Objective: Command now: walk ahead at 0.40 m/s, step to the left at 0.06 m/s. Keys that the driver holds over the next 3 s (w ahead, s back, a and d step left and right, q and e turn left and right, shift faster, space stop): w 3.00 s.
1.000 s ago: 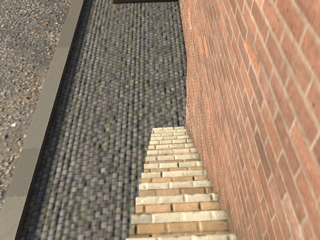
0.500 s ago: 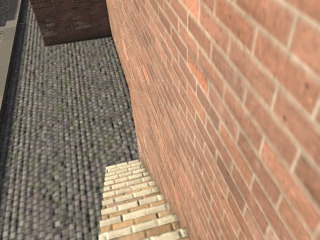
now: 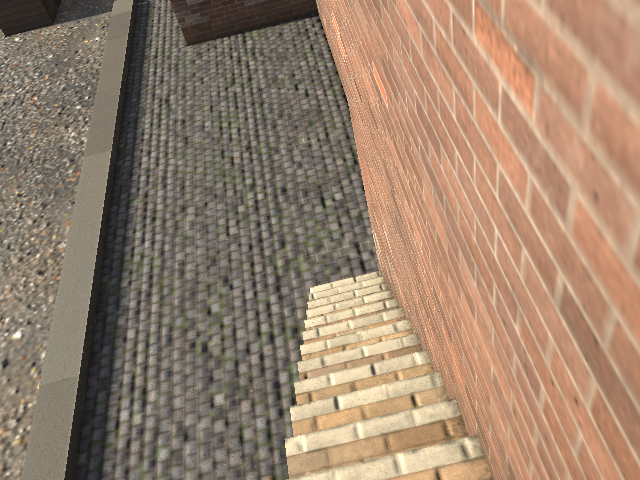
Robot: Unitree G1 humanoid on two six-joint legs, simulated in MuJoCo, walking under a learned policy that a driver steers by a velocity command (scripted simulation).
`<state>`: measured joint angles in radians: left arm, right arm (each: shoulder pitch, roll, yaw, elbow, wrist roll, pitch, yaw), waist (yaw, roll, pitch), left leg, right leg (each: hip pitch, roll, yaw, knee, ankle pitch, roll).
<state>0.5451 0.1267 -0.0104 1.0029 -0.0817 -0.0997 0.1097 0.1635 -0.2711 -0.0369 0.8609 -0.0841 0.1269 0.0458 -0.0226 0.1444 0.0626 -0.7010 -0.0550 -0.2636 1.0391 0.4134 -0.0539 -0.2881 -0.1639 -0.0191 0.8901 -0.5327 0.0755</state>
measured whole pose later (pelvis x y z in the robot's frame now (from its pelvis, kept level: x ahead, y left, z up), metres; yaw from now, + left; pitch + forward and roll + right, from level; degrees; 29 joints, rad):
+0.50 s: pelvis +0.19 +0.13 -0.18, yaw +0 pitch -4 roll +0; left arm 0.27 0.22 0.05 0.94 0.01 0.08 0.05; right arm 0.53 -0.20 -0.01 1.10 -0.01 -0.09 0.05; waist -0.02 -0.04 -0.04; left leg -0.15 -0.09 -0.07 0.62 -0.40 0.07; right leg -0.79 0.00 -0.02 1.23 0.15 0.03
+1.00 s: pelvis +0.43 +0.07 -0.37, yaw -2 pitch -1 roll +2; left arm 0.35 0.21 0.04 1.02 -0.04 -0.05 0.04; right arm 0.41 -0.26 -0.02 1.03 -0.08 0.05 -0.02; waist -0.06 0.08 0.00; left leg -0.46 -0.11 -0.04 1.86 -0.85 0.07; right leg -0.25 -0.06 -0.04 0.52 -0.27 -0.01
